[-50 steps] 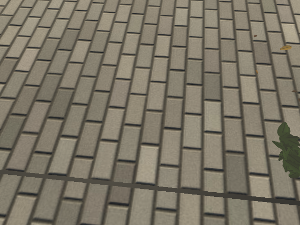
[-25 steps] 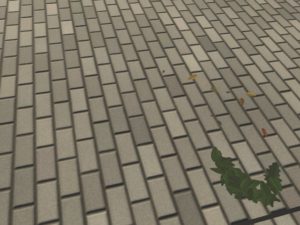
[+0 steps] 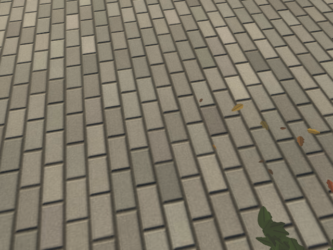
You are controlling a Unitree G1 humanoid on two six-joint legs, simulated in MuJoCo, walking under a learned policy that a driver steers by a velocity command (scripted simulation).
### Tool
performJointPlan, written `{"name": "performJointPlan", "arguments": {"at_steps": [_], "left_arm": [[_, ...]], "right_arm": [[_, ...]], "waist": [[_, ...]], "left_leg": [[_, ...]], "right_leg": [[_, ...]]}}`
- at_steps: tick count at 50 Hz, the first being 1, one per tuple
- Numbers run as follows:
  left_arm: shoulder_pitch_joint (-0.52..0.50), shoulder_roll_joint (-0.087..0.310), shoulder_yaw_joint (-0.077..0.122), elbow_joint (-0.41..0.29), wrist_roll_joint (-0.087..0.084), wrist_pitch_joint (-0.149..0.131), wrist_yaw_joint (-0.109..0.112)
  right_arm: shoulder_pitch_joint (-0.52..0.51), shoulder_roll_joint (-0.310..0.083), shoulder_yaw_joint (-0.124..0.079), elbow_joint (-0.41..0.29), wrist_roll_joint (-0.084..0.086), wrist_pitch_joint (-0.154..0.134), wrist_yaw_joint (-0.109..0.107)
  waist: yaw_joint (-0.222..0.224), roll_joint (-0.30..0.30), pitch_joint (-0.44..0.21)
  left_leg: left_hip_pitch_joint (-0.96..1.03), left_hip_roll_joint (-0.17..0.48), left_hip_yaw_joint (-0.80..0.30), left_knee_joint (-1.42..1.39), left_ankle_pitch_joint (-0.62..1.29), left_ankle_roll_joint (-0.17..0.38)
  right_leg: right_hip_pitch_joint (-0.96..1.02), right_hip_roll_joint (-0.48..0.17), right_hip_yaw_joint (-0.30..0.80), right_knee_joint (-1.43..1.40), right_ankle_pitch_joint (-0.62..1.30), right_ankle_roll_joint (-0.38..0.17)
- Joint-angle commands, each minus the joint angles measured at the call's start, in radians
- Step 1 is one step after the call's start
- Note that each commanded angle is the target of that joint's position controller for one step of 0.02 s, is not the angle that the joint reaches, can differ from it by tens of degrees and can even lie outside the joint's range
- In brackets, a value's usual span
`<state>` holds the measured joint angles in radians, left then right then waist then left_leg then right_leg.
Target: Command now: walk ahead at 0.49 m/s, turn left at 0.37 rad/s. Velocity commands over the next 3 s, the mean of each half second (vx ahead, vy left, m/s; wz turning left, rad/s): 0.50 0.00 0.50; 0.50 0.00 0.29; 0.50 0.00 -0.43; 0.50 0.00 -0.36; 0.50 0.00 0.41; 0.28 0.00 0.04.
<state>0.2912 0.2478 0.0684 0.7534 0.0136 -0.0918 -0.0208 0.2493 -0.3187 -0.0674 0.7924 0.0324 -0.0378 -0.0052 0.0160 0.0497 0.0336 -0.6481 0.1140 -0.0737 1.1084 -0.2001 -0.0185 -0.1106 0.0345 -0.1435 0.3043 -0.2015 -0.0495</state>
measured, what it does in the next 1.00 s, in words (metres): walks ahead, turning left: left foot, then right foot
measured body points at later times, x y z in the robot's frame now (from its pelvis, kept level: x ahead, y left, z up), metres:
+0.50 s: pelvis +0.27 +0.08 +0.00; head +0.31 +0.10 +0.45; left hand +0.38 +0.39 -0.10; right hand +0.43 -0.17 -0.10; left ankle +0.28 +0.14 -0.74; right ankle +0.36 -0.09 -0.67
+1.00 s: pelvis +0.56 +0.12 +0.00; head +0.58 +0.12 +0.45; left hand +0.48 +0.38 -0.12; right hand +0.82 -0.05 -0.10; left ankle +0.53 +0.26 -0.68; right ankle +0.60 +0.03 -0.74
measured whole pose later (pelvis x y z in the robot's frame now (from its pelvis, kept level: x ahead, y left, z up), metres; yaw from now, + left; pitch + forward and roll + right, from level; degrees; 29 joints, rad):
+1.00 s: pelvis +0.56 +0.12 +0.00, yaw +25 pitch +1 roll -1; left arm 0.34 0.26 0.05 0.81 -0.01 -0.08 -0.02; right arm 0.19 -0.29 -0.05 0.66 -0.01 -0.07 0.00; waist 0.05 0.04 0.02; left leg -0.55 0.04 -0.05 0.96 -0.31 -0.01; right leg -0.20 0.07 0.06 0.35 -0.17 -0.06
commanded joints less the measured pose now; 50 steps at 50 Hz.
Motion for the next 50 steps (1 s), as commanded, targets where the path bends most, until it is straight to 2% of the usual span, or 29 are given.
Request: {"name": "performJointPlan", "arguments": {"at_steps": [1,5,9,11,12,13,14,15,16,17,18,19,20,21,24,29,32,35,37,38,39,40,41,42,43,44,45,47,50], "left_arm": [[-0.075,0.113,0.029,-0.048,0.004,-0.028,0.013],[-0.032,0.161,0.042,-0.015,-0.009,-0.018,0.026],[0.007,0.196,0.056,0.018,-0.032,0.013,0.031],[-0.005,0.228,0.064,0.017,-0.037,0.029,0.037],[-0.014,0.242,0.067,0.015,-0.041,0.038,0.040],[-0.032,0.244,0.064,0.011,-0.048,0.045,0.041],[-0.025,0.219,0.051,0.003,-0.040,0.040,0.045],[0.083,0.062,0.003,-0.049,0.004,0.020,0.032],[0.019,0.109,-0.002,-0.060,-0.021,-0.021,0.019],[-0.097,0.174,0.015,-0.091,-0.060,-0.041,0.011],[-0.125,0.163,0.008,-0.104,-0.057,-0.053,0.014],[-0.130,0.161,0.010,-0.094,-0.029,-0.055,0.023],[-0.112,0.172,0.018,-0.088,-0.015,-0.047,0.025],[-0.098,0.173,0.021,-0.086,-0.009,-0.034,0.024],[-0.110,0.132,0.010,-0.087,0.004,-0.006,0.025],[-0.296,0.092,-0.011,-0.128,-0.005,-0.006,0.017],[-0.362,0.111,-0.007,-0.148,-0.018,-0.019,0.005],[-0.346,0.139,0.004,-0.142,-0.019,-0.034,-0.010],[-0.271,0.153,0.015,-0.123,-0.017,-0.044,-0.009],[-0.182,0.177,0.030,-0.099,-0.009,-0.049,-0.004],[-0.038,0.222,0.043,-0.084,0.004,-0.052,0.002],[0.082,0.315,0.069,-0.043,0.011,-0.041,0.000],[0.112,0.244,0.056,-0.019,-0.027,-0.036,-0.012],[0.059,0.179,0.036,-0.028,-0.035,-0.031,-0.010],[0.005,0.159,0.024,-0.040,-0.023,-0.021,-0.009],[-0.027,0.141,0.015,-0.041,-0.018,-0.013,-0.009],[-0.040,0.128,0.007,-0.043,-0.012,-0.012,-0.006],[-0.033,0.125,0.005,-0.038,-0.019,-0.009,-0.002],[-0.007,0.179,0.021,-0.020,-0.034,-0.001,0.014]], "right_arm": [[0.018,-0.016,-0.003,-0.057,-0.006,-0.001,0.005],[-0.127,0.008,0.014,-0.110,-0.012,-0.010,0.037],[-0.206,-0.013,0.010,-0.172,-0.011,-0.008,0.062],[-0.175,-0.043,-0.006,-0.188,-0.012,-0.001,0.067],[-0.105,-0.070,-0.022,-0.181,-0.010,0.005,0.065],[0.030,-0.111,-0.048,-0.152,-0.008,0.009,0.058],[0.191,-0.180,-0.082,-0.115,-0.006,0.018,0.040],[0.184,-0.301,-0.103,-0.113,0.002,0.014,0.028],[0.201,-0.241,-0.080,-0.157,-0.008,-0.006,0.036],[0.171,-0.177,-0.063,-0.151,-0.019,-0.021,0.040],[0.116,-0.152,-0.055,-0.153,-0.015,-0.029,0.040],[0.046,-0.118,-0.045,-0.163,-0.013,-0.031,0.038],[0.007,-0.093,-0.035,-0.180,-0.025,-0.033,0.032],[-0.011,-0.087,-0.032,-0.191,-0.030,-0.033,0.029],[0.009,-0.115,-0.039,-0.180,-0.022,-0.036,0.012],[0.067,-0.136,-0.044,-0.154,-0.012,-0.020,-0.011],[0.109,-0.141,-0.047,-0.134,-0.007,-0.012,-0.012],[0.125,-0.116,-0.041,-0.117,-0.010,-0.006,-0.016],[0.109,-0.109,-0.039,-0.113,-0.014,-0.001,-0.015],[0.104,-0.084,-0.030,-0.118,-0.017,-0.002,-0.012],[0.099,-0.041,-0.011,-0.134,-0.029,-0.004,-0.009],[0.247,0.017,0.008,-0.139,-0.007,-0.015,-0.009],[0.243,-0.054,0.001,-0.129,0.004,-0.022,-0.013],[0.120,-0.115,-0.014,-0.142,0.004,-0.026,-0.011],[0.033,-0.111,-0.011,-0.164,-0.013,-0.030,-0.010],[-0.021,-0.099,-0.011,-0.181,-0.032,-0.040,-0.007],[-0.026,-0.085,-0.012,-0.187,-0.040,-0.047,-0.004],[-0.012,-0.047,-0.004,-0.189,-0.042,-0.053,0.002],[-0.088,-0.001,0.018,-0.213,-0.046,-0.057,0.005]], "waist": [[-0.030,-0.112,0.031],[0.025,-0.077,0.074],[0.039,-0.078,0.084],[0.003,-0.111,0.026],[-0.040,-0.127,-0.027],[-0.121,-0.119,-0.099],[-0.198,-0.063,-0.185],[-0.076,0.234,-0.254],[-0.123,0.135,-0.434],[-0.151,0.059,-0.304],[-0.109,-0.009,-0.198],[-0.064,-0.057,-0.128],[-0.029,-0.036,-0.112],[-0.011,-0.024,-0.103],[-0.003,-0.029,-0.072],[-0.072,0.025,-0.031],[-0.097,0.039,-0.025],[-0.089,0.062,-0.031],[-0.044,0.090,-0.040],[0.000,0.082,-0.094],[0.064,0.006,-0.223],[0.026,-0.294,-0.344],[0.048,-0.307,-0.307],[0.067,-0.197,-0.158],[0.055,-0.125,-0.089],[0.039,-0.098,-0.025],[0.015,-0.114,-0.019],[-0.006,-0.150,-0.040],[0.007,-0.144,-0.037]], "left_leg": [[-0.034,0.024,-0.041,-0.122,0.156,-0.006],[-0.019,0.008,0.040,-0.353,0.275,0.022],[-0.060,-0.013,0.089,-0.451,0.173,0.074],[0.041,-0.076,0.152,-0.457,0.074,0.111],[0.143,-0.119,0.182,-0.452,0.024,0.135],[0.333,-0.167,0.197,-0.496,0.039,0.167],[0.625,-0.154,0.106,-0.534,0.081,0.210],[0.970,0.114,-0.438,-0.603,-0.036,0.393],[1.067,0.219,-0.798,-0.785,-0.188,0.475],[0.993,0.199,-0.674,-0.827,-0.151,0.406],[0.852,0.158,-0.549,-0.822,-0.070,0.367],[0.710,0.118,-0.443,-0.820,0.052,0.338],[0.613,0.089,-0.378,-0.835,0.155,0.328],[0.559,0.070,-0.349,-0.855,0.203,0.327],[0.453,0.038,-0.254,-0.878,0.320,0.326],[0.390,-0.038,-0.186,-0.864,0.172,0.250],[0.422,-0.015,-0.249,-0.826,0.104,0.235],[0.524,0.031,-0.310,-0.753,0.103,0.222],[0.547,0.033,-0.323,-0.689,0.197,0.202],[0.538,-0.014,-0.293,-0.586,0.299,0.177],[0.440,-0.065,-0.229,-0.338,0.220,0.142],[0.086,-0.224,-0.103,0.008,-0.187,0.054],[-0.090,-0.198,-0.125,0.150,-0.375,0.041],[-0.146,-0.148,-0.126,0.193,-0.294,0.045],[-0.132,-0.104,-0.069,0.171,-0.222,0.046],[-0.120,-0.077,-0.047,0.104,-0.170,0.043],[-0.069,-0.051,-0.042,0.040,-0.131,0.041],[-0.010,-0.045,-0.013,-0.067,-0.123,0.022],[0.055,-0.062,0.026,-0.291,-0.061,-0.012]], "right_leg": [[-0.033,-0.264,0.082,-0.183,0.289,-0.141],[0.026,-0.284,0.005,-0.196,0.298,-0.126],[0.189,-0.329,-0.032,-0.116,0.424,-0.099],[0.228,-0.325,-0.060,0.008,0.736,-0.075],[0.230,-0.316,-0.071,0.129,0.878,-0.062],[0.173,-0.287,-0.092,0.319,0.915,-0.037],[-0.019,-0.242,-0.095,0.593,0.717,0.007],[-0.485,-0.044,-0.046,0.989,-0.251,0.081],[-0.611,0.023,0.221,1.133,-0.413,0.075],[-0.696,-0.032,0.257,1.124,-0.322,0.049],[-0.686,-0.076,0.250,1.036,-0.232,0.032],[-0.632,-0.112,0.243,0.944,-0.181,0.034],[-0.554,-0.135,0.251,0.891,-0.142,0.039],[-0.511,-0.139,0.249,0.858,-0.123,0.049],[-0.488,-0.130,0.213,0.721,-0.060,0.098],[-0.428,-0.064,0.198,0.350,0.244,0.129],[-0.390,-0.037,0.213,0.252,0.278,0.119],[-0.375,-0.044,0.223,0.194,0.221,0.083],[-0.281,-0.035,0.192,0.152,0.163,0.041],[-0.143,-0.039,0.186,0.128,0.160,0.007],[0.093,-0.176,0.324,0.152,0.141,-0.061],[0.435,-0.385,0.760,0.093,-0.022,-0.243],[0.449,-0.427,0.975,-0.014,-0.293,-0.272],[0.330,-0.385,0.857,-0.035,-0.333,-0.231],[0.214,-0.335,0.735,-0.044,-0.246,-0.201],[0.111,-0.293,0.656,-0.065,-0.130,-0.199],[0.053,-0.257,0.603,-0.079,-0.030,-0.189],[0.017,-0.214,0.537,-0.096,0.107,-0.192],[-0.050,-0.192,0.453,-0.110,0.204,-0.199]]}}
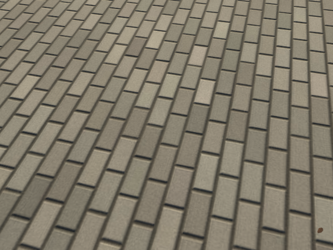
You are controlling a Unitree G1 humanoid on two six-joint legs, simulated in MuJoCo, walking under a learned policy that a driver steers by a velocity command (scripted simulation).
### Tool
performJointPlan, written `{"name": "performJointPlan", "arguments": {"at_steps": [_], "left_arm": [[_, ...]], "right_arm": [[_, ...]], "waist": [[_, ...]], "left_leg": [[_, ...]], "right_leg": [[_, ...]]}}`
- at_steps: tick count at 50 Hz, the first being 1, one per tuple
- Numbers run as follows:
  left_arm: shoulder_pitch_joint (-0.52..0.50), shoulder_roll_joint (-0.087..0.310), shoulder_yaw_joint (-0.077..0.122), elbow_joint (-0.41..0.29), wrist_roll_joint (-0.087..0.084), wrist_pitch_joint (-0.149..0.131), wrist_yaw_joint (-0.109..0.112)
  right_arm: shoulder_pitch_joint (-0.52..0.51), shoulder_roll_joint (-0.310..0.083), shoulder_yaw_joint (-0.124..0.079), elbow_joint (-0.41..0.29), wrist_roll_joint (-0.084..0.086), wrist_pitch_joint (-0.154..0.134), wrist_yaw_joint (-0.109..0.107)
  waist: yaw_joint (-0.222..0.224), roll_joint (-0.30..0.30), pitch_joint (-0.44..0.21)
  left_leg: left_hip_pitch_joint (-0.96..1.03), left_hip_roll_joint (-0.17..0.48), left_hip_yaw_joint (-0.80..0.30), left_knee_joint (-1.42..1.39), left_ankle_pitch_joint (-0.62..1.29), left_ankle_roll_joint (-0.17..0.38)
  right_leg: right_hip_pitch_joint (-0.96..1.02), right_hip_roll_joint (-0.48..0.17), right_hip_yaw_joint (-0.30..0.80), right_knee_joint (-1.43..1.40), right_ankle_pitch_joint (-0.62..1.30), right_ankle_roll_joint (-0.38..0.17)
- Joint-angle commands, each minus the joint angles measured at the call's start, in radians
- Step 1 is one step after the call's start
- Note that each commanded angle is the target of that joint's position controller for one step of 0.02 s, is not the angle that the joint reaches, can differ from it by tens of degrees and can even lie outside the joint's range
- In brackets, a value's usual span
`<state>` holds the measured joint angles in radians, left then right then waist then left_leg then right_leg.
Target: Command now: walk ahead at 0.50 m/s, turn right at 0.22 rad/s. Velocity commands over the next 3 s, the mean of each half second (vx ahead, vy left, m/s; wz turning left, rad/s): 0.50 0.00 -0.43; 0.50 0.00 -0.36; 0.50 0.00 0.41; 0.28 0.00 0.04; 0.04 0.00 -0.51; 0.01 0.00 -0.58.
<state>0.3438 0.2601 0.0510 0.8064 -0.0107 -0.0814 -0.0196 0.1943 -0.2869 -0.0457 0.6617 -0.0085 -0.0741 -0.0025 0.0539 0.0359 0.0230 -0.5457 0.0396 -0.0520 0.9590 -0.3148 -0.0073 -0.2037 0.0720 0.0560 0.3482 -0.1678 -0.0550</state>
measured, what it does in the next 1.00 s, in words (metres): walks ahead, turning right: left foot, then right foot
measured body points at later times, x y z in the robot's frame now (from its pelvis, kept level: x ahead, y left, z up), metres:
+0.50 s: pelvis +0.25 +0.03 +0.00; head +0.27 +0.03 +0.45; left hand +0.48 +0.25 -0.10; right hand +0.23 -0.26 -0.11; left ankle +0.24 +0.14 -0.75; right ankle +0.31 -0.15 -0.67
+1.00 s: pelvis +0.48 -0.13 +0.00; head +0.50 -0.15 +0.45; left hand +0.68 +0.08 -0.11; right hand +0.50 -0.44 -0.11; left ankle +0.68 -0.02 -0.67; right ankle +0.44 -0.18 -0.75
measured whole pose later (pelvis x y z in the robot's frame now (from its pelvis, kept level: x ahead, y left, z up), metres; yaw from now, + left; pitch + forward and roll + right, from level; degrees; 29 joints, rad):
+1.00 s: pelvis +0.48 -0.13 +0.00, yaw -26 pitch +1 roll -1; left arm 0.29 0.26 0.04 0.74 0.01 -0.08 -0.02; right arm 0.18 -0.31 -0.05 0.75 0.01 -0.07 0.00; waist 0.03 0.04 0.03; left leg -0.70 0.13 -0.05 0.96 -0.10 -0.03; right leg -0.12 0.09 -0.03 0.29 -0.18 -0.09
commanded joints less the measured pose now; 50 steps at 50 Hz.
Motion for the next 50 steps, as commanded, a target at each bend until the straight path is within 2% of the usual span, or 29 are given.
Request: {"name": "performJointPlan", "arguments": {"at_steps": [1,6,8,10,11,12,13,14,15,16,17,20,25,28,31,33,34,35,36,37,38,39,40,41,42,43,45,47,50], "left_arm": [[-0.049,0.181,0.043,-0.068,-0.012,-0.007,0.018],[0.038,0.189,0.047,-0.039,-0.022,0.017,0.027],[0.042,0.194,0.050,-0.039,-0.023,0.024,0.031],[0.028,0.170,0.045,-0.046,-0.018,0.029,0.032],[0.011,0.127,0.030,-0.061,-0.009,0.025,0.029],[0.061,0.051,0.007,-0.088,-0.005,0.015,0.029],[0.113,0.075,0.006,-0.112,-0.026,0.008,0.033],[0.073,0.153,0.028,-0.097,-0.036,0.014,0.034],[0.013,0.165,0.034,-0.104,-0.030,0.021,0.033],[-0.009,0.152,0.035,-0.105,-0.021,0.027,0.031],[-0.023,0.139,0.038,-0.111,-0.016,0.034,0.027],[-0.049,0.090,0.030,-0.132,-0.016,0.052,0.016],[-0.161,0.066,0.015,-0.177,-0.010,0.047,-0.006],[-0.262,0.063,0.007,-0.213,-0.010,0.043,-0.025],[-0.326,0.081,0.011,-0.252,-0.012,0.046,-0.038],[-0.314,0.106,0.024,-0.267,-0.007,0.051,-0.042],[-0.259,0.131,0.038,-0.261,-0.004,0.056,-0.040],[-0.122,0.171,0.063,-0.228,-0.007,0.060,-0.035],[0.059,0.239,0.099,-0.179,-0.011,0.068,-0.018],[0.066,0.365,0.118,-0.178,-0.023,0.067,-0.002],[0.091,0.321,0.098,-0.220,-0.017,0.049,-0.007],[0.065,0.234,0.073,-0.197,-0.005,0.036,-0.011],[0.015,0.200,0.062,-0.194,-0.005,0.028,-0.010],[-0.061,0.163,0.048,-0.198,-0.001,0.025,-0.008],[-0.107,0.130,0.034,-0.205,0.013,0.020,-0.006],[-0.125,0.123,0.030,-0.204,0.021,0.016,-0.006],[-0.121,0.139,0.033,-0.178,0.019,-0.003,-0.006],[-0.106,0.154,0.036,-0.148,0.022,-0.015,-0.001],[-0.097,0.148,0.032,-0.120,0.025,-0.019,0.007]], "right_arm": [[-0.070,-0.024,0.002,-0.088,-0.003,-0.024,0.005],[-0.190,-0.055,-0.006,-0.110,0.018,-0.039,0.020],[-0.186,-0.080,-0.018,-0.114,0.022,-0.045,0.019],[-0.085,-0.109,-0.038,-0.087,0.019,-0.049,0.011],[0.030,-0.149,-0.054,-0.072,0.007,-0.050,0.001],[0.162,-0.229,-0.076,-0.057,-0.008,-0.040,-0.008],[0.210,-0.225,-0.078,-0.026,-0.001,-0.025,0.004],[0.164,-0.149,-0.058,-0.030,0.008,-0.024,0.006],[0.117,-0.110,-0.046,-0.033,0.010,-0.022,0.006],[0.069,-0.082,-0.037,-0.029,0.005,-0.023,0.009],[0.036,-0.061,-0.031,-0.022,-0.001,-0.025,0.010],[0.011,-0.073,-0.040,0.001,-0.001,-0.039,0.009],[0.026,-0.128,-0.058,0.045,0.003,-0.038,0.001],[0.063,-0.161,-0.066,0.071,0.015,-0.028,-0.004],[0.097,-0.189,-0.076,0.097,0.031,-0.014,-0.004],[0.099,-0.217,-0.085,0.103,0.039,0.000,-0.007],[0.099,-0.232,-0.089,0.103,0.043,0.007,-0.010],[0.089,-0.230,-0.086,0.100,0.046,0.015,-0.014],[0.108,-0.198,-0.071,0.092,0.032,0.014,-0.019],[0.192,-0.053,-0.023,0.034,-0.020,-0.003,-0.008],[0.138,-0.099,-0.019,0.017,0.006,-0.040,0.004],[0.057,-0.168,-0.037,0.009,0.052,-0.056,0.014],[0.037,-0.155,-0.028,0.009,0.055,-0.063,0.013],[0.030,-0.150,-0.029,0.026,0.033,-0.061,0.005],[0.047,-0.155,-0.035,0.038,0.022,-0.049,0.004],[0.075,-0.148,-0.036,0.050,0.023,-0.034,0.007],[0.099,-0.113,-0.028,0.067,0.022,-0.008,0.007],[0.052,-0.094,-0.022,0.055,0.020,0.007,0.002],[-0.006,-0.080,-0.018,0.048,0.025,0.004,0.009]], "waist": [[-0.020,-0.127,-0.023],[0.018,-0.128,-0.017],[-0.004,-0.139,-0.019],[-0.069,-0.138,-0.053],[-0.130,-0.103,-0.135],[-0.157,0.103,-0.280],[-0.136,0.296,-0.316],[-0.137,0.166,-0.183],[-0.129,0.105,-0.091],[-0.105,0.067,-0.043],[-0.083,0.077,-0.013],[-0.059,0.080,0.008],[-0.080,0.027,0.018],[-0.114,0.013,0.041],[-0.121,0.014,0.059],[-0.094,0.034,0.029],[-0.056,0.050,-0.017],[0.026,0.036,-0.091],[0.104,-0.014,-0.184],[0.005,-0.305,-0.252],[0.055,-0.246,-0.441],[0.078,-0.155,-0.311],[0.045,-0.112,-0.207],[0.004,-0.059,-0.139],[-0.031,-0.079,-0.110],[-0.054,-0.094,-0.103],[-0.069,-0.082,-0.081],[-0.060,-0.070,-0.033],[-0.035,-0.074,0.002]], "left_leg": [[-0.011,0.002,0.009,-0.216,0.119,-0.030],[0.123,-0.048,-0.010,-0.422,0.304,-0.040],[0.189,-0.048,-0.021,-0.473,0.280,-0.021],[0.366,-0.036,-0.009,-0.532,0.251,0.018],[0.548,0.055,-0.082,-0.527,0.216,0.064],[0.857,0.270,-0.350,-0.536,0.126,0.163],[0.894,0.397,-0.671,-0.638,-0.106,0.251],[0.785,0.359,-0.617,-0.672,-0.205,0.232],[0.680,0.317,-0.472,-0.684,-0.127,0.205],[0.589,0.273,-0.369,-0.711,-0.021,0.193],[0.525,0.244,-0.291,-0.735,0.068,0.187],[0.435,0.215,-0.131,-0.797,0.236,0.192],[0.455,0.202,0.048,-0.816,0.380,0.189],[0.479,0.210,0.118,-0.815,0.380,0.169],[0.566,0.241,0.154,-0.778,0.434,0.146],[0.611,0.245,0.193,-0.675,0.693,0.125],[0.616,0.237,0.216,-0.567,0.863,0.112],[0.568,0.209,0.252,-0.379,0.947,0.086],[0.374,0.170,0.262,-0.114,0.792,0.046],[-0.086,0.001,0.238,0.267,-0.127,-0.024],[-0.217,-0.074,-0.016,0.437,-0.302,-0.026],[-0.298,-0.007,-0.042,0.434,-0.198,-0.004],[-0.280,0.041,-0.022,0.358,-0.112,0.013],[-0.218,0.084,-0.013,0.279,-0.051,0.011],[-0.140,0.111,-0.020,0.230,-0.012,0.008],[-0.085,0.118,-0.019,0.216,0.011,0.004],[-0.061,0.120,-0.007,0.170,0.054,-0.013],[-0.110,0.122,-0.013,0.089,0.156,-0.029],[-0.124,0.098,-0.017,-0.086,0.362,-0.023]], "right_leg": [[0.018,-0.218,0.233,-0.154,0.171,-0.185],[0.003,-0.221,0.262,-0.107,0.108,-0.146],[0.015,-0.234,0.308,-0.065,0.061,-0.124],[-0.025,-0.191,0.304,0.037,0.071,-0.084],[-0.099,-0.139,0.257,0.214,0.049,-0.050],[-0.344,-0.026,0.122,0.535,-0.196,0.012],[-0.537,-0.029,0.076,0.756,-0.439,0.030],[-0.599,-0.085,0.103,0.859,-0.365,0.035],[-0.603,-0.112,0.080,0.879,-0.286,0.039],[-0.574,-0.138,0.068,0.858,-0.222,0.046],[-0.550,-0.163,0.068,0.830,-0.180,0.050],[-0.505,-0.187,0.045,0.782,-0.094,0.068],[-0.491,-0.188,0.016,0.522,0.125,0.075],[-0.449,-0.173,-0.032,0.382,0.195,0.054],[-0.448,-0.158,-0.060,0.309,0.130,0.017],[-0.373,-0.110,-0.111,0.285,0.028,-0.021],[-0.279,-0.069,-0.144,0.279,-0.019,-0.045],[-0.086,-0.022,-0.166,0.226,0.014,-0.078],[0.218,-0.036,-0.084,0.209,0.045,-0.121],[0.559,-0.314,0.441,0.156,-0.040,-0.285],[0.646,-0.423,0.816,-0.022,-0.232,-0.387],[0.568,-0.402,0.654,-0.051,-0.193,-0.317],[0.424,-0.365,0.510,-0.046,-0.116,-0.275],[0.277,-0.331,0.399,-0.046,0.009,-0.239],[0.170,-0.304,0.323,-0.067,0.132,-0.225],[0.106,-0.293,0.283,-0.095,0.181,-0.223],[0.039,-0.290,0.197,-0.143,0.264,-0.230],[0.021,-0.280,0.119,-0.185,0.279,-0.217],[0.041,-0.239,-0.001,-0.211,0.260,-0.165]]}}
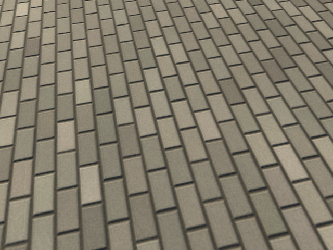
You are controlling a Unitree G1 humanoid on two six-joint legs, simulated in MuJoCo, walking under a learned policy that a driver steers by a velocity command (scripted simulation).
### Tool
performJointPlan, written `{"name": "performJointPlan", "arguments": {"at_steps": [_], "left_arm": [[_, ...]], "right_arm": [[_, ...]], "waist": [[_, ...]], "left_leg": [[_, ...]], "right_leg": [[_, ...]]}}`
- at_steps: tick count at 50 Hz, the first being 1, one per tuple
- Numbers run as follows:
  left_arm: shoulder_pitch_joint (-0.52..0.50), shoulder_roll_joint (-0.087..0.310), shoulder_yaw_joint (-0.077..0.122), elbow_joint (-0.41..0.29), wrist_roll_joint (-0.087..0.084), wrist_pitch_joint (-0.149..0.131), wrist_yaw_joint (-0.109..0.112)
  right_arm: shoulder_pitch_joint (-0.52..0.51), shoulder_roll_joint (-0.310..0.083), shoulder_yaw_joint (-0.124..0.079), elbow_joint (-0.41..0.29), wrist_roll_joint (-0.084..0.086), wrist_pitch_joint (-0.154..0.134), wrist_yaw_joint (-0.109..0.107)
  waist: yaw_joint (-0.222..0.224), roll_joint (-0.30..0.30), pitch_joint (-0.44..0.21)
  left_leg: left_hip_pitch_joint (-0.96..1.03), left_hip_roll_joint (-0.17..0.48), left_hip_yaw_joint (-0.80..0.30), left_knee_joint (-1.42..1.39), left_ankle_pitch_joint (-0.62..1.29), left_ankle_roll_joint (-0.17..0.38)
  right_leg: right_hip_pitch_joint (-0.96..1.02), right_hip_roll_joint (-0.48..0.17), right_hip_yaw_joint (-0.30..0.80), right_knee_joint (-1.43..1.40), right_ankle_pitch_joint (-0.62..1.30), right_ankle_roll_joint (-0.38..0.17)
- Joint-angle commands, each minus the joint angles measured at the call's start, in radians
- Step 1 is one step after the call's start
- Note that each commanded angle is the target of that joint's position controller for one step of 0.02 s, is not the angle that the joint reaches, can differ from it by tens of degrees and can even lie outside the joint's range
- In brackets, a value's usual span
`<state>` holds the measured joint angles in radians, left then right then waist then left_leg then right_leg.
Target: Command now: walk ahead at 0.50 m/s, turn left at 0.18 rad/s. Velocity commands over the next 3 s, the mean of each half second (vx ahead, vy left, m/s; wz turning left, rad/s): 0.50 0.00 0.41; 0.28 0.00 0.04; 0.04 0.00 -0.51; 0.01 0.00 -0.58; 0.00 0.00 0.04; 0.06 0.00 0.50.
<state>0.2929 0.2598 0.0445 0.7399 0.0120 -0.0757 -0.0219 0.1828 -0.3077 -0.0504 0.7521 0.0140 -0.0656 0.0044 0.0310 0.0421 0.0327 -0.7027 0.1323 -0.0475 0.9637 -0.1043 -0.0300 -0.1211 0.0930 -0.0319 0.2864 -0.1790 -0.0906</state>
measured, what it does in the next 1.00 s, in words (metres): walks ahead, turning left: left foot, then right foot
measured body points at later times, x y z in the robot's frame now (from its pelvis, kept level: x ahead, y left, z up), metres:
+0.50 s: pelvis +0.29 +0.08 +0.00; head +0.32 +0.10 +0.44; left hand +0.38 +0.38 -0.10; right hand +0.45 -0.16 -0.11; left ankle +0.28 +0.15 -0.75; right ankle +0.38 -0.08 -0.68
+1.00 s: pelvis +0.50 +0.08 -0.01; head +0.54 +0.09 +0.44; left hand +0.54 +0.38 -0.12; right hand +0.72 -0.13 -0.12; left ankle +0.48 +0.24 -0.71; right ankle +0.60 +0.02 -0.75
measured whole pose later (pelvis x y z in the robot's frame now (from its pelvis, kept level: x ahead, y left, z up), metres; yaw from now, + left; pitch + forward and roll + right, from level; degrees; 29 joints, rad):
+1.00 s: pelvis +0.50 +0.08 -0.01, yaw +15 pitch +2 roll +1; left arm 0.20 0.28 0.05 0.72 0.00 -0.01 0.00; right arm 0.15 -0.29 -0.05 0.68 -0.01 0.01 -0.04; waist 0.03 0.01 0.06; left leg -0.47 -0.02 -0.09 0.85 -0.42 -0.07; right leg -0.38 0.08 0.11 0.44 -0.09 -0.04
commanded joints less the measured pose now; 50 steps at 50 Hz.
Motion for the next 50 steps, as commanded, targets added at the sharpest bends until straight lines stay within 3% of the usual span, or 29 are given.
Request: {"name": "performJointPlan", "arguments": {"at_steps": [1,5,9,11,12,13,14,15,16,17,18,19,20,22,25,28,30,32,34,36,37,38,39,40,41,42,43,46,50], "left_arm": [[-0.044,0.152,0.038,-0.046,0.002,-0.026,0.011],[0.009,0.172,0.043,0.002,-0.005,-0.020,0.016],[0.040,0.184,0.051,0.037,-0.016,0.011,0.024],[0.017,0.211,0.058,0.032,-0.020,0.027,0.037],[0.009,0.224,0.062,0.027,-0.020,0.035,0.045],[-0.006,0.226,0.060,0.022,-0.020,0.043,0.053],[-0.004,0.208,0.049,0.007,-0.012,0.038,0.061],[0.110,0.073,0.004,-0.037,0.016,0.009,0.039],[0.037,0.127,0.008,-0.034,-0.002,-0.030,0.020],[-0.058,0.180,0.022,-0.070,-0.043,-0.056,0.006],[-0.100,0.166,0.013,-0.088,-0.043,-0.069,0.006],[-0.120,0.163,0.017,-0.089,-0.019,-0.070,0.012],[-0.104,0.172,0.025,-0.089,-0.006,-0.061,0.015],[-0.063,0.155,0.024,-0.084,0.003,-0.038,0.017],[-0.118,0.112,0.008,-0.099,0.007,-0.019,0.024],[-0.235,0.088,-0.004,-0.120,0.002,-0.025,0.018],[-0.273,0.100,0.000,-0.126,-0.008,-0.032,0.011],[-0.274,0.115,0.007,-0.122,-0.002,-0.043,-0.001],[-0.242,0.130,0.017,-0.112,0.006,-0.051,-0.008],[-0.137,0.152,0.029,-0.079,0.018,-0.057,-0.005],[-0.073,0.220,0.041,-0.080,0.032,-0.060,-0.003],[-0.004,0.227,0.045,-0.059,0.028,-0.041,-0.003],[0.025,0.179,0.034,-0.043,-0.011,-0.025,-0.010],[-0.032,0.166,0.030,-0.060,-0.029,-0.012,-0.011],[-0.079,0.154,0.025,-0.074,-0.023,0.001,-0.009],[-0.116,0.169,0.028,-0.083,-0.018,0.011,-0.006],[-0.131,0.178,0.033,-0.086,-0.013,0.020,0.000],[-0.147,0.187,0.046,-0.094,-0.005,0.044,0.014],[-0.148,0.203,0.063,-0.103,-0.024,0.070,0.036]], "right_arm": [[-0.020,-0.053,-0.012,-0.047,0.006,-0.008,0.007],[-0.122,-0.030,-0.001,-0.087,0.011,-0.014,0.029],[-0.180,-0.028,0.002,-0.137,0.006,-0.016,0.059],[-0.139,-0.053,-0.010,-0.149,0.003,-0.011,0.066],[-0.072,-0.079,-0.024,-0.142,0.001,-0.006,0.065],[0.060,-0.123,-0.049,-0.115,0.002,-0.003,0.057],[0.223,-0.190,-0.078,-0.086,0.005,0.003,0.042],[0.262,-0.291,-0.100,-0.083,0.011,0.002,0.034],[0.285,-0.205,-0.075,-0.098,0.012,-0.001,0.030],[0.249,-0.166,-0.062,-0.098,0.002,-0.002,0.026],[0.189,-0.150,-0.058,-0.109,0.001,-0.003,0.022],[0.127,-0.128,-0.051,-0.121,0.001,-0.001,0.022],[0.090,-0.108,-0.042,-0.136,-0.009,-0.002,0.018],[0.057,-0.110,-0.043,-0.148,-0.008,-0.001,0.012],[0.068,-0.148,-0.054,-0.136,-0.002,0.001,-0.006],[0.106,-0.159,-0.059,-0.119,0.006,0.012,-0.018],[0.142,-0.156,-0.057,-0.098,0.006,0.019,-0.020],[0.177,-0.130,-0.048,-0.072,0.004,0.025,-0.024],[0.169,-0.118,-0.043,-0.062,-0.008,0.029,-0.026],[0.138,-0.094,-0.034,-0.069,-0.016,0.028,-0.024],[0.199,-0.057,-0.019,-0.084,-0.033,0.021,-0.023],[0.322,-0.036,-0.004,-0.057,-0.027,0.016,-0.021],[0.325,-0.091,-0.012,-0.054,-0.022,0.020,-0.016],[0.227,-0.134,-0.025,-0.071,-0.013,0.033,-0.019],[0.132,-0.136,-0.027,-0.090,-0.013,0.047,-0.024],[0.082,-0.130,-0.030,-0.111,-0.018,0.059,-0.030],[0.067,-0.119,-0.031,-0.119,-0.022,0.067,-0.037],[0.100,-0.064,-0.021,-0.104,-0.019,0.071,-0.051],[0.059,-0.062,-0.022,-0.104,-0.019,0.074,-0.052]], "waist": [[0.001,-0.083,0.003],[0.050,-0.071,0.049],[0.059,-0.073,0.056],[0.020,-0.112,0.001],[-0.021,-0.133,-0.052],[-0.098,-0.124,-0.127],[-0.178,-0.062,-0.224],[-0.094,0.197,-0.340],[-0.150,0.133,-0.446],[-0.166,0.080,-0.308],[-0.132,-0.014,-0.213],[-0.090,-0.066,-0.127],[-0.054,-0.039,-0.106],[-0.016,-0.011,-0.080],[-0.024,0.002,-0.043],[-0.076,0.029,-0.037],[-0.095,0.044,-0.042],[-0.106,0.058,-0.058],[-0.085,0.075,-0.077],[-0.025,0.056,-0.124],[-0.035,-0.070,-0.244],[-0.029,-0.274,-0.371],[-0.023,-0.275,-0.403],[-0.008,-0.184,-0.298],[0.002,-0.115,-0.215],[-0.008,-0.099,-0.148],[-0.024,-0.113,-0.122],[-0.051,-0.182,-0.133],[-0.039,-0.176,-0.175]], "left_leg": [[0.047,-0.009,-0.016,-0.156,0.206,0.004],[0.025,-0.039,0.007,-0.315,0.265,0.029],[-0.043,-0.067,0.048,-0.379,0.111,0.072],[0.054,-0.122,0.110,-0.379,-0.004,0.108],[0.154,-0.161,0.140,-0.370,-0.051,0.129],[0.344,-0.198,0.149,-0.410,-0.022,0.161],[0.651,-0.126,0.005,-0.436,0.032,0.217],[1.055,0.142,-0.532,-0.468,-0.096,0.416],[1.149,0.200,-0.781,-0.612,-0.175,0.454],[1.065,0.170,-0.625,-0.638,-0.149,0.396],[0.921,0.130,-0.512,-0.644,-0.081,0.364],[0.774,0.092,-0.428,-0.663,0.031,0.344],[0.675,0.067,-0.377,-0.686,0.118,0.341],[0.564,0.039,-0.330,-0.723,0.189,0.349],[0.436,-0.009,-0.233,-0.741,0.219,0.328],[0.386,-0.065,-0.188,-0.719,0.112,0.268],[0.423,-0.052,-0.204,-0.690,0.103,0.247],[0.514,-0.024,-0.217,-0.617,0.173,0.221],[0.586,0.001,-0.234,-0.536,0.262,0.191],[0.587,-0.056,-0.189,-0.384,0.380,0.140],[0.467,-0.123,-0.146,-0.179,0.192,0.089],[0.247,-0.216,-0.063,0.143,-0.340,0.005],[0.169,-0.201,-0.085,0.242,-0.548,-0.018],[0.116,-0.163,-0.091,0.299,-0.505,-0.030],[0.090,-0.147,-0.065,0.291,-0.466,-0.035],[0.087,-0.130,-0.056,0.244,-0.429,-0.033],[0.127,-0.117,-0.052,0.175,-0.403,-0.029],[0.244,-0.150,-0.016,-0.029,-0.381,-0.037],[0.319,-0.164,-0.036,-0.164,-0.255,-0.042]], "right_leg": [[-0.037,-0.254,0.057,-0.157,0.258,-0.114],[0.071,-0.297,0.006,-0.170,0.249,-0.095],[0.250,-0.349,-0.022,-0.075,0.433,-0.076],[0.281,-0.347,-0.053,0.046,0.766,-0.050],[0.279,-0.340,-0.070,0.155,0.937,-0.035],[0.219,-0.313,-0.102,0.338,0.988,-0.008],[0.008,-0.277,-0.112,0.607,0.771,0.031],[-0.467,-0.071,-0.076,0.998,-0.111,0.104],[-0.612,-0.024,0.129,1.134,-0.383,0.101],[-0.693,-0.088,0.160,1.123,-0.309,0.080],[-0.677,-0.132,0.146,1.037,-0.235,0.071],[-0.636,-0.160,0.131,0.937,-0.200,0.079],[-0.564,-0.182,0.134,0.887,-0.172,0.089],[-0.506,-0.187,0.117,0.806,-0.158,0.123],[-0.467,-0.171,0.080,0.616,-0.040,0.171],[-0.375,-0.121,0.070,0.377,0.198,0.179],[-0.346,-0.099,0.072,0.293,0.274,0.174],[-0.340,-0.099,0.080,0.237,0.302,0.144],[-0.314,-0.097,0.078,0.206,0.275,0.099],[-0.151,-0.100,0.058,0.145,0.395,0.043],[0.097,-0.247,0.212,0.228,0.744,-0.042],[0.351,-0.438,0.481,0.224,0.876,-0.224],[0.351,-0.467,0.637,0.155,0.684,-0.258],[0.263,-0.424,0.603,0.124,0.475,-0.218],[0.157,-0.380,0.533,0.098,0.374,-0.183],[0.053,-0.356,0.499,0.075,0.325,-0.166],[-0.024,-0.319,0.464,0.052,0.294,-0.147],[-0.116,-0.249,0.393,0.030,0.310,-0.132],[-0.151,-0.239,0.424,0.016,0.140,-0.131]]}}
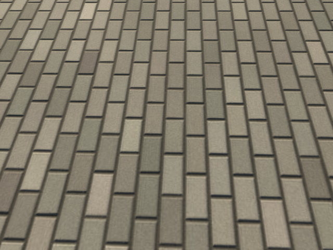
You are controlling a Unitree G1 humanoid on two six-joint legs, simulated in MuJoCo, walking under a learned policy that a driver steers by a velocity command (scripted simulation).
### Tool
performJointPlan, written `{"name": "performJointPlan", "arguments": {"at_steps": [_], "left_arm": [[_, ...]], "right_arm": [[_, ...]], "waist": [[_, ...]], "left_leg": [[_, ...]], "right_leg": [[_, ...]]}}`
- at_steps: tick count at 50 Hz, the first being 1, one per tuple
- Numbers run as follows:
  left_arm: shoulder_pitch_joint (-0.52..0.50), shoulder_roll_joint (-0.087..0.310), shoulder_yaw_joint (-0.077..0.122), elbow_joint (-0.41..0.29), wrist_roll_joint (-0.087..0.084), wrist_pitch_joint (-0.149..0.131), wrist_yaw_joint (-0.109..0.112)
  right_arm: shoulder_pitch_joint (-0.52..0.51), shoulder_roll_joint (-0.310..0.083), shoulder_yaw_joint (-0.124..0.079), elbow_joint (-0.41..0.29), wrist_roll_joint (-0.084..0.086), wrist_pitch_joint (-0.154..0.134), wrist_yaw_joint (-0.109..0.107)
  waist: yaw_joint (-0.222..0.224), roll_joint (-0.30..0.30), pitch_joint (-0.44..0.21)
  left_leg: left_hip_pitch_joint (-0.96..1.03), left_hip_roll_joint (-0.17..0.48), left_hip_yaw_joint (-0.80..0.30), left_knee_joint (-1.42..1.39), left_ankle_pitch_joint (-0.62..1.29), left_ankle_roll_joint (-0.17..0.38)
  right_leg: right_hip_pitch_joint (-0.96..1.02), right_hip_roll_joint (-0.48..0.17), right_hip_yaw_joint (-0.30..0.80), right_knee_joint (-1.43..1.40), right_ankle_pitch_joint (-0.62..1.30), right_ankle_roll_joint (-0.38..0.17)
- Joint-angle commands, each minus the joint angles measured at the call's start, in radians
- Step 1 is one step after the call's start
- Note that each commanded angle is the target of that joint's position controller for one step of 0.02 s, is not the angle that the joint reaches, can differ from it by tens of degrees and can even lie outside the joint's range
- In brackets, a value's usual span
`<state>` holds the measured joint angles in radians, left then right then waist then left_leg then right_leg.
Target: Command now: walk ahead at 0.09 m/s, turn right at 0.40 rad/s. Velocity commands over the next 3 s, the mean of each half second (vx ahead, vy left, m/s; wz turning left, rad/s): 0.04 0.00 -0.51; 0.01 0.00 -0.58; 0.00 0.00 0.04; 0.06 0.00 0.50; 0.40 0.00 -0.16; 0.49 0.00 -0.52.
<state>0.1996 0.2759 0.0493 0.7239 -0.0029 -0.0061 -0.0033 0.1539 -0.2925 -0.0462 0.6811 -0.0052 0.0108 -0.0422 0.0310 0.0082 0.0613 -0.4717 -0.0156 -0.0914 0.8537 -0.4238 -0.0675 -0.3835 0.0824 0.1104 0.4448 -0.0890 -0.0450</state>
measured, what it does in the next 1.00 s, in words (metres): steps on the spot, turning right: left foot, then right foot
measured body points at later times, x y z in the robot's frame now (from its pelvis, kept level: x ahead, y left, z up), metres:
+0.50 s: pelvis +0.03 +0.02 +0.00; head +0.06 +0.02 +0.45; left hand +0.26 +0.24 -0.10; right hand +0.08 -0.29 -0.09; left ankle +0.07 +0.15 -0.74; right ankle -0.01 -0.11 -0.70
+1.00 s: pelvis +0.03 +0.00 +0.00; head +0.05 -0.02 +0.45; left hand +0.32 +0.15 -0.08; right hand +0.01 -0.33 -0.09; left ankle +0.12 +0.10 -0.72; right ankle -0.01 -0.10 -0.74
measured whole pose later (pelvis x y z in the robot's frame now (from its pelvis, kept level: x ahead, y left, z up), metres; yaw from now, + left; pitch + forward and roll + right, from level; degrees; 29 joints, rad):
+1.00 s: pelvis +0.03 +0.00 +0.00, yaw -36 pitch +2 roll +1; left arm 0.16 0.32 0.07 0.63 -0.02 0.05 0.02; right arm 0.12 -0.29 -0.08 0.69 0.01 -0.01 -0.01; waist 0.02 -0.01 0.04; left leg -0.35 -0.04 -0.09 0.63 -0.34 -0.07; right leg -0.31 0.11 0.21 0.52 -0.23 -0.03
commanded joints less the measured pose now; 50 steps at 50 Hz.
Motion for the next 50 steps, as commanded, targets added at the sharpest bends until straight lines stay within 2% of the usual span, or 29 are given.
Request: {"name": "performJointPlan", "arguments": {"at_steps": [1,4,6,7,8,9,10,11,12,13,14,15,17,21,25,27,28,29,30,31,32,33,34,35,37,41,44,47,50], "left_arm": [[-0.056,0.187,0.060,-0.089,-0.010,0.007,0.020],[-0.051,0.184,0.064,-0.091,-0.011,0.026,0.026],[-0.065,0.180,0.064,-0.097,-0.018,0.039,0.031],[-0.056,0.167,0.061,-0.097,-0.023,0.044,0.034],[-0.024,0.127,0.049,-0.099,-0.019,0.045,0.033],[-0.021,0.098,0.044,-0.130,-0.023,0.038,0.032],[0.001,0.173,0.066,-0.117,-0.005,0.026,0.031],[0.029,0.211,0.084,-0.093,-0.012,0.028,0.028],[0.057,0.203,0.088,-0.067,-0.015,0.041,0.031],[0.068,0.186,0.086,-0.057,-0.012,0.053,0.036],[0.064,0.159,0.079,-0.060,-0.013,0.061,0.035],[0.044,0.142,0.072,-0.074,-0.017,0.064,0.032],[-0.023,0.118,0.060,-0.112,-0.025,0.061,0.026],[-0.069,0.096,0.043,-0.154,-0.019,0.058,0.005],[-0.051,0.120,0.053,-0.166,-0.019,0.068,-0.011],[0.004,0.118,0.060,-0.151,-0.018,0.071,-0.018],[0.041,0.138,0.070,-0.139,-0.015,0.070,-0.012],[0.079,0.224,0.095,-0.142,-0.017,0.067,0.002],[0.070,0.328,0.111,-0.170,0.004,0.057,0.008],[0.100,0.272,0.097,-0.168,0.031,0.034,0.000],[0.055,0.242,0.083,-0.159,0.030,0.017,0.001],[-0.005,0.218,0.079,-0.160,0.010,0.012,0.007],[-0.047,0.192,0.069,-0.166,-0.009,0.015,0.014],[-0.065,0.184,0.062,-0.168,-0.012,0.019,0.020],[-0.062,0.181,0.059,-0.168,-0.003,0.026,0.029],[-0.041,0.200,0.066,-0.159,-0.008,0.032,0.039],[-0.046,0.216,0.072,-0.161,-0.005,0.038,0.035],[-0.059,0.218,0.074,-0.164,-0.009,0.044,0.026],[-0.093,0.201,0.067,-0.168,-0.020,0.051,0.026]], "right_arm": [[0.071,-0.077,-0.026,-0.038,0.001,-0.003,-0.003],[0.041,-0.079,-0.029,-0.049,0.005,-0.019,0.009],[0.068,-0.077,-0.033,-0.039,0.008,-0.035,0.019],[0.087,-0.091,-0.041,-0.033,0.006,-0.040,0.021],[0.110,-0.151,-0.055,-0.039,-0.010,-0.040,0.015],[0.080,-0.235,-0.076,-0.040,-0.041,-0.028,0.014],[0.044,-0.193,-0.068,-0.061,-0.059,-0.031,0.015],[-0.004,-0.140,-0.051,-0.079,-0.047,-0.035,0.010],[-0.046,-0.113,-0.044,-0.086,-0.028,-0.035,0.007],[-0.062,-0.100,-0.040,-0.087,-0.011,-0.036,0.005],[-0.058,-0.097,-0.036,-0.083,-0.007,-0.033,0.002],[-0.047,-0.100,-0.037,-0.079,-0.009,-0.028,0.001],[-0.003,-0.112,-0.044,-0.066,-0.015,-0.017,-0.004],[0.011,-0.163,-0.066,-0.054,-0.009,-0.002,-0.002],[0.004,-0.188,-0.079,-0.041,0.013,-0.002,0.014],[-0.020,-0.186,-0.081,-0.034,0.034,-0.005,0.016],[0.020,-0.158,-0.074,-0.014,0.037,-0.010,0.018],[0.055,-0.109,-0.062,-0.011,0.006,-0.014,0.022],[0.000,-0.063,-0.040,-0.076,-0.037,-0.017,0.019],[-0.078,-0.114,-0.056,-0.085,-0.020,-0.019,0.010],[-0.081,-0.134,-0.064,-0.080,0.002,-0.014,0.008],[-0.060,-0.134,-0.069,-0.060,0.003,-0.010,0.002],[-0.052,-0.142,-0.073,-0.051,-0.005,-0.006,-0.005],[-0.037,-0.140,-0.075,-0.046,-0.010,-0.006,-0.006],[-0.011,-0.118,-0.070,-0.038,-0.004,-0.009,0.001],[-0.053,-0.089,-0.056,-0.050,0.001,-0.014,0.006],[-0.067,-0.093,-0.055,-0.057,0.005,-0.020,0.016],[-0.059,-0.102,-0.059,-0.060,0.013,-0.032,0.026],[0.003,-0.099,-0.062,-0.045,0.014,-0.046,0.039]], "waist": [[-0.034,-0.145,-0.194],[-0.025,-0.158,-0.166],[-0.049,-0.158,-0.157],[-0.061,-0.146,-0.155],[-0.052,-0.052,-0.176],[-0.014,0.236,-0.122],[-0.024,0.236,-0.123],[-0.004,0.160,-0.116],[0.013,0.113,-0.101],[0.009,0.107,-0.092],[0.000,0.110,-0.083],[-0.010,0.116,-0.077],[-0.049,0.143,-0.086],[-0.077,0.170,-0.128],[-0.067,0.187,-0.135],[-0.023,0.171,-0.136],[-0.012,0.125,-0.145],[-0.021,-0.077,-0.164],[-0.022,-0.337,-0.151],[0.057,-0.219,-0.215],[0.024,-0.173,-0.172],[-0.006,-0.130,-0.144],[-0.020,-0.124,-0.129],[-0.034,-0.132,-0.134],[-0.044,-0.132,-0.159],[-0.019,-0.142,-0.148],[-0.009,-0.161,-0.133],[-0.007,-0.171,-0.131],[-0.041,-0.170,-0.157]], "left_leg": [[0.097,-0.020,0.004,-0.082,0.081,-0.004],[0.126,-0.029,-0.002,-0.189,0.103,0.009],[0.205,-0.033,0.015,-0.351,0.186,0.030],[0.278,-0.008,0.013,-0.448,0.247,0.049],[0.374,0.148,-0.106,-0.510,0.246,0.105],[0.359,0.334,-0.341,-0.578,0.332,0.244],[0.302,0.423,-0.418,-0.589,0.407,0.327],[0.284,0.384,-0.338,-0.569,0.435,0.314],[0.283,0.320,-0.238,-0.550,0.436,0.272],[0.306,0.289,-0.181,-0.535,0.450,0.251],[0.308,0.273,-0.133,-0.528,0.509,0.252],[0.310,0.253,-0.086,-0.530,0.537,0.255],[0.383,0.257,-0.052,-0.527,0.570,0.274],[0.408,0.298,-0.004,-0.510,0.615,0.290],[0.391,0.326,0.027,-0.476,0.629,0.278],[0.354,0.314,0.067,-0.403,0.591,0.228],[0.288,0.281,0.114,-0.326,0.502,0.168],[0.092,0.198,0.213,-0.107,0.244,0.069],[-0.200,0.044,0.212,0.133,-0.244,-0.017],[-0.206,0.037,0.055,0.304,-0.276,-0.016],[-0.213,0.054,0.027,0.344,-0.195,-0.002],[-0.216,0.064,0.019,0.320,-0.106,0.003],[-0.215,0.068,0.013,0.292,-0.046,-0.002],[-0.171,0.053,0.020,0.300,0.000,-0.011],[-0.127,0.028,0.028,0.269,0.057,-0.022],[-0.090,0.010,0.014,0.049,0.090,-0.031],[-0.017,-0.008,0.004,-0.061,0.070,-0.024],[0.049,-0.027,-0.001,-0.156,0.049,-0.009],[0.166,-0.024,0.015,-0.356,0.147,0.018]], "right_leg": [[0.098,-0.223,0.296,-0.147,-0.009,-0.172],[0.091,-0.212,0.347,-0.135,-0.088,-0.157],[0.079,-0.189,0.361,-0.096,-0.080,-0.129],[0.050,-0.158,0.350,-0.061,-0.110,-0.098],[-0.030,-0.103,0.289,0.058,-0.262,-0.045],[-0.205,0.057,0.068,0.258,-0.449,0.015],[-0.215,0.013,0.041,0.511,-0.514,0.060],[-0.208,-0.010,0.047,0.626,-0.464,0.077],[-0.211,-0.019,0.033,0.680,-0.413,0.097],[-0.237,-0.028,0.025,0.732,-0.363,0.115],[-0.246,-0.034,0.011,0.764,-0.341,0.131],[-0.246,-0.042,-0.018,0.745,-0.318,0.143],[-0.267,-0.065,-0.052,0.650,-0.291,0.162],[-0.144,-0.108,-0.103,0.448,-0.313,0.155],[-0.023,-0.095,-0.159,0.266,-0.284,0.111],[0.093,-0.074,-0.188,0.066,-0.144,0.059],[0.206,-0.060,-0.163,-0.036,-0.032,0.024],[0.388,-0.203,0.053,-0.079,0.265,-0.040],[0.443,-0.456,0.402,-0.063,0.545,-0.250],[0.394,-0.474,0.409,-0.089,0.473,-0.335],[0.356,-0.412,0.312,-0.094,0.391,-0.286],[0.328,-0.347,0.248,-0.093,0.300,-0.224],[0.310,-0.320,0.225,-0.091,0.281,-0.191],[0.271,-0.296,0.203,-0.091,0.315,-0.185],[0.257,-0.272,0.190,-0.091,0.305,-0.186],[0.264,-0.254,0.239,-0.083,0.171,-0.181],[0.215,-0.251,0.303,-0.080,0.087,-0.186],[0.201,-0.244,0.375,-0.062,0.106,-0.183],[0.213,-0.218,0.397,-0.003,0.160,-0.147]]}}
